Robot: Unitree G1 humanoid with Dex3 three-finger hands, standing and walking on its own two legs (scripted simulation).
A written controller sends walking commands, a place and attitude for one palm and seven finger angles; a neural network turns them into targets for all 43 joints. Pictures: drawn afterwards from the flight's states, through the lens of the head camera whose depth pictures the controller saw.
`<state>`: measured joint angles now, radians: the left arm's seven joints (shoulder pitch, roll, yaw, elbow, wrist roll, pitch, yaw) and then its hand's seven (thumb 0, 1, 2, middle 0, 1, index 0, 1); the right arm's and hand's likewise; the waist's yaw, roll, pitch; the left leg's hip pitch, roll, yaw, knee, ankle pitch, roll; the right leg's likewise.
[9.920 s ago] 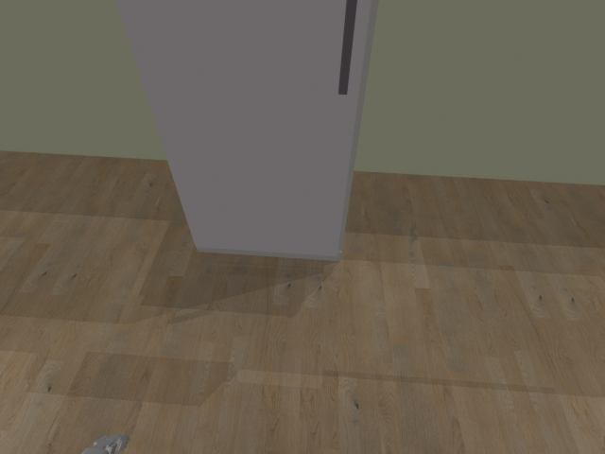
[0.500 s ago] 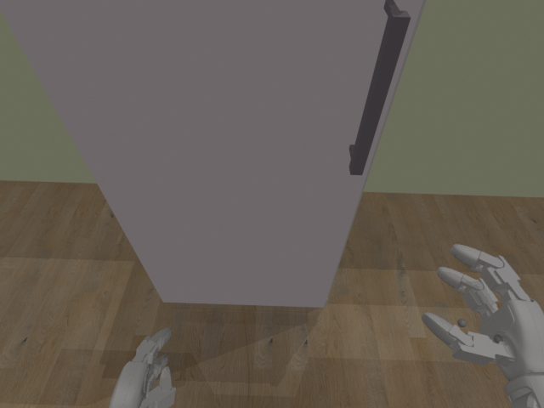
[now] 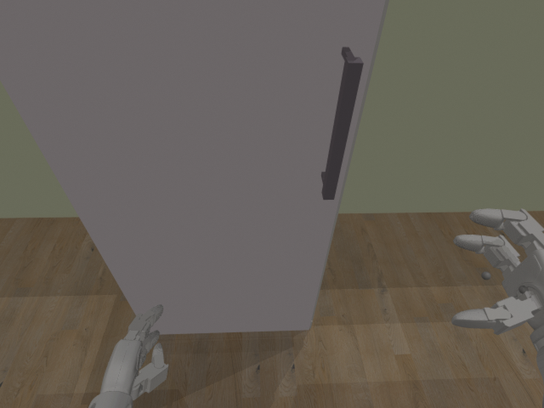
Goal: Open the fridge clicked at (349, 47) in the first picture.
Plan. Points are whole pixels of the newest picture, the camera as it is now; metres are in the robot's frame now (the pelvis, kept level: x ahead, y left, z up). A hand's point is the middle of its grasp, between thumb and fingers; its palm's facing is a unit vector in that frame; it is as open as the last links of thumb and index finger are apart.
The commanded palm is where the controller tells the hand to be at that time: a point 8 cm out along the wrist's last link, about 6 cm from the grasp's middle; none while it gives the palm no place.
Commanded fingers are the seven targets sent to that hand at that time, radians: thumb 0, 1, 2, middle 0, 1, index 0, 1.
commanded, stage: raise the hand to about handle height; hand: right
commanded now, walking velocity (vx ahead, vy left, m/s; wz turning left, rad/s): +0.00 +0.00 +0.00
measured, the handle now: (336, 131) +0.51 -0.11 +0.18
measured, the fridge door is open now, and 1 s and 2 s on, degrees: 0 0 0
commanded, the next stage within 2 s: move the hooked fingers beside the handle in 0.84 s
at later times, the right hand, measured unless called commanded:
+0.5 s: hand (506, 220) +0.28 -0.27 +0.20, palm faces +0.06 +1.00 -0.08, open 14.0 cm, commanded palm +0.24 -0.30 +0.21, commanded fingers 0.00 0.50 -0.30 0.30 1.20 0.30 1.20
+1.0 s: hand (497, 225) +0.28 -0.26 +0.20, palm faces +0.07 +0.99 -0.08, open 14.0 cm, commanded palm +0.25 -0.29 +0.20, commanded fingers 0.00 0.50 -0.30 0.30 1.20 0.30 1.20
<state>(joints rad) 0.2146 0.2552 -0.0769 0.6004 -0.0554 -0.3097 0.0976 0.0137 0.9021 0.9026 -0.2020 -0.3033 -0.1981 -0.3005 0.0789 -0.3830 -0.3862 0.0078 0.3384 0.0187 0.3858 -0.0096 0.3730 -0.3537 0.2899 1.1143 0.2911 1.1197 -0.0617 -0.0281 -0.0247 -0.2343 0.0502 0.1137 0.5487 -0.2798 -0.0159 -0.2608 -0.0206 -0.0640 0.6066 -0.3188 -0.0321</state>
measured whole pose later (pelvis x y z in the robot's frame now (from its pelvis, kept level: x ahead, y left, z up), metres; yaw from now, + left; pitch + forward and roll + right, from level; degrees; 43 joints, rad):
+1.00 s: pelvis +0.00 +0.02 +0.01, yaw +0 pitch -4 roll +0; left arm 0.21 0.27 -0.09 0.61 -0.08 -0.23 0.10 0.01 0.90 0.90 -0.20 -0.30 -0.20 -0.30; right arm -0.14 -0.47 -0.47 0.13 0.33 0.19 0.44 -0.02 0.51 -0.30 0.30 1.20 0.30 1.20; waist -0.06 -0.06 -0.01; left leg -0.15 0.03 0.11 0.46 -0.24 0.01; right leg -0.16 -0.03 -0.06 0.48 -0.26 -0.01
